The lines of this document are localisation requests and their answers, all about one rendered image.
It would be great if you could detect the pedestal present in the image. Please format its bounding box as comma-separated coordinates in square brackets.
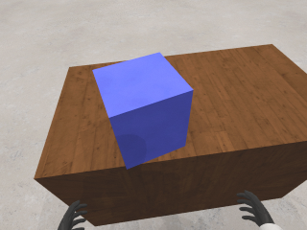
[34, 44, 307, 227]

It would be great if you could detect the right robot hand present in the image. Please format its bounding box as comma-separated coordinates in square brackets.
[236, 190, 275, 227]

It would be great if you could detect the carton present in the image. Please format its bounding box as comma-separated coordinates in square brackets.
[92, 52, 194, 170]

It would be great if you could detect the left robot hand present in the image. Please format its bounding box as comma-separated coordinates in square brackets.
[58, 200, 87, 230]

